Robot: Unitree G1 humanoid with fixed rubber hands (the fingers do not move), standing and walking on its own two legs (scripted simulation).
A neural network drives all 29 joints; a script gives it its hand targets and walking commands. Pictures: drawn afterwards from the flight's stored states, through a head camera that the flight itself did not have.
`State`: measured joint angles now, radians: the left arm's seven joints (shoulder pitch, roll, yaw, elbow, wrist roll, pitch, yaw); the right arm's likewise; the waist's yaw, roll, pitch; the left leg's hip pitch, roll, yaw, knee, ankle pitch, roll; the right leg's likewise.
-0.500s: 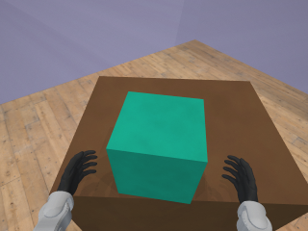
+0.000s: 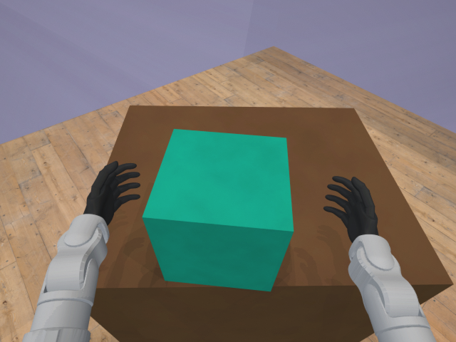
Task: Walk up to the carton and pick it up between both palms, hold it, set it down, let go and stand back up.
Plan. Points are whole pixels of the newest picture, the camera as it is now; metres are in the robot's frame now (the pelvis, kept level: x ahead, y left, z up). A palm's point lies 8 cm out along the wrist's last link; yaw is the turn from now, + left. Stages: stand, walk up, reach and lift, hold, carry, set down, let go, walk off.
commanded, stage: reach and lift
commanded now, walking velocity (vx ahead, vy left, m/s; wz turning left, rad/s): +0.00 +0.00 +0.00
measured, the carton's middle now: (223, 212) +0.38 +0.05 -0.01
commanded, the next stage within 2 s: none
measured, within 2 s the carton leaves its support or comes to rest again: neither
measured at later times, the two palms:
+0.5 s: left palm (100, 152) +0.37 +0.26 +0.15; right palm (356, 174) +0.37 -0.17 +0.14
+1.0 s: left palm (110, 133) +0.41 +0.25 +0.16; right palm (354, 150) +0.41 -0.17 +0.16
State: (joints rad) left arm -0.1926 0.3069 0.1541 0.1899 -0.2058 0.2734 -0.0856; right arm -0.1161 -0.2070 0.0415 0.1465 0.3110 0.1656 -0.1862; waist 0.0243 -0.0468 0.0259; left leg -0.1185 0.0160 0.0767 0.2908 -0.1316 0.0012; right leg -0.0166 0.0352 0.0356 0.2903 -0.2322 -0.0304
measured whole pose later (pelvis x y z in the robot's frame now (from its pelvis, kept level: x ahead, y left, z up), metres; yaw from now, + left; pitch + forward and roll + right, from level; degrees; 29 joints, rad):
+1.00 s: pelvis -0.01 +0.01 +0.00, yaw +1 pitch +2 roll -1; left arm -0.87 0.41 0.08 0.85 -0.17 0.32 -0.06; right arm -0.85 -0.29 0.08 0.88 0.42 0.24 -0.13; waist -0.03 -0.05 -0.05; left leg -0.25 0.02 0.05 0.35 -0.13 0.01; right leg -0.12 0.04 0.01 0.29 -0.21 -0.02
